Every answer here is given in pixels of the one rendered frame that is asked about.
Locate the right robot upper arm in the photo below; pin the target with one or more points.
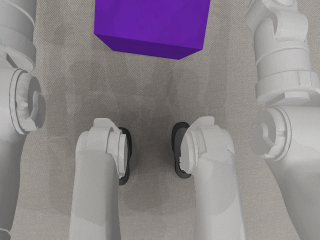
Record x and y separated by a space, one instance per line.
288 138

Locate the robot right foot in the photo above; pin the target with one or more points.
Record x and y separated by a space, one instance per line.
177 135

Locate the left robot forearm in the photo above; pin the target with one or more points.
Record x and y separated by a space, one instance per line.
17 24

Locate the right robot forearm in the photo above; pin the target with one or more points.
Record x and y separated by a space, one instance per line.
282 54

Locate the carton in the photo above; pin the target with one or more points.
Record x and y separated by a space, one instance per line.
172 29

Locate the left robot upper arm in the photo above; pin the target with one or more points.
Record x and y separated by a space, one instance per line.
22 110

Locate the right robot shin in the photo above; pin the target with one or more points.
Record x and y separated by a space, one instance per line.
204 121

